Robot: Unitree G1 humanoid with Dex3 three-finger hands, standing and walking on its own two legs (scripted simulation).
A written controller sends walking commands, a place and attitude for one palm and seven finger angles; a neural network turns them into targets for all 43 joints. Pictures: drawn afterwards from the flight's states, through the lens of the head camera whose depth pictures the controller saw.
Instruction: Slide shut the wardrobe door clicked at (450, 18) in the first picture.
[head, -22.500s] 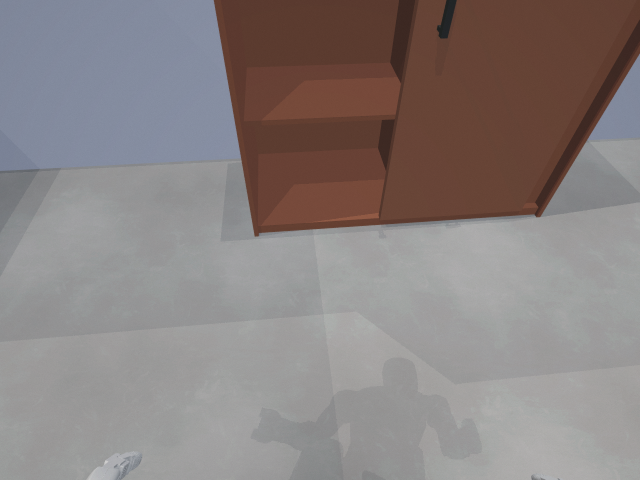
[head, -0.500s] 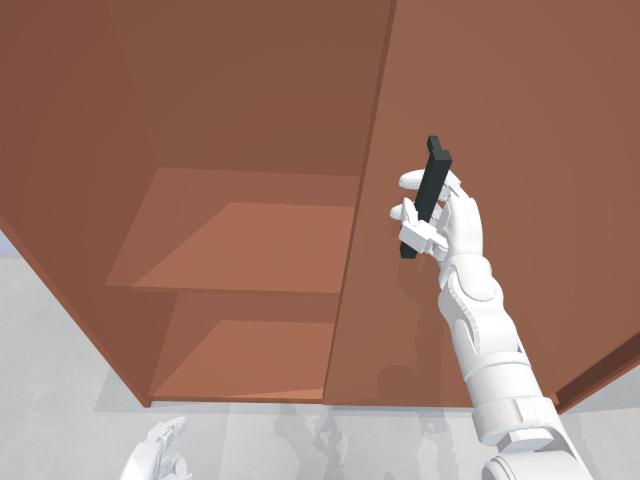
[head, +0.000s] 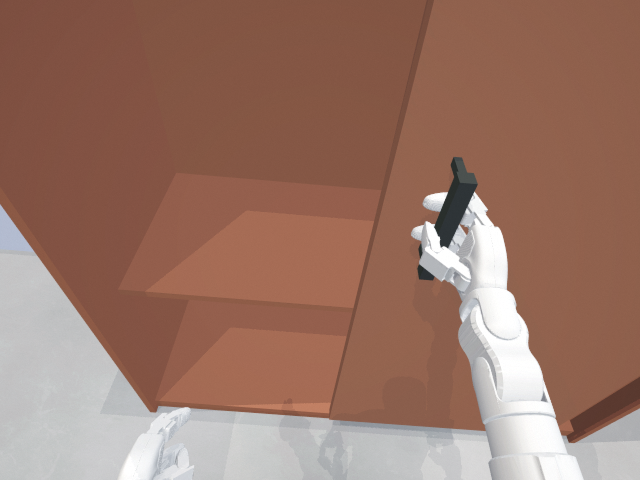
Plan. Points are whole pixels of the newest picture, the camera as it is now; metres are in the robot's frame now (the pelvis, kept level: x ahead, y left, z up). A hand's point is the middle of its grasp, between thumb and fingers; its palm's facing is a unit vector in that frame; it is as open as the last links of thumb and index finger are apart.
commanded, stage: tug the door sideways, standing still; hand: right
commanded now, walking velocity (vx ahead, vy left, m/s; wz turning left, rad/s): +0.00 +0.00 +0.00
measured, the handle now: (440, 222) +0.42 -0.11 +0.14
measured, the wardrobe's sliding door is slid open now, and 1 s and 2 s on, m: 0.52 0.40 0.24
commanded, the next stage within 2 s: step sideways, sliding the door along in 0.48 s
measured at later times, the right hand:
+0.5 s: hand (404, 251) +0.36 -0.06 +0.14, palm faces +0.00 +1.00 -0.02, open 5.8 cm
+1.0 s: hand (340, 248) +0.36 +0.02 +0.13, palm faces -0.22 +0.96 -0.18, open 6.3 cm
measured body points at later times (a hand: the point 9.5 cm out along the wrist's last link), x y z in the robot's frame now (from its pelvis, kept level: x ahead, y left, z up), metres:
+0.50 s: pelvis -0.01 -0.01 -0.01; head +0.01 +0.02 +0.44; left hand +0.17 +0.19 -0.12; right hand +0.35 -0.11 +0.14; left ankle -0.03 +0.06 -0.74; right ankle -0.03 -0.08 -0.74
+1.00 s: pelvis -0.03 +0.05 -0.02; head +0.00 +0.06 +0.43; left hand +0.10 +0.27 -0.14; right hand +0.36 -0.03 +0.14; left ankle +0.02 +0.18 -0.74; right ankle -0.03 -0.08 -0.74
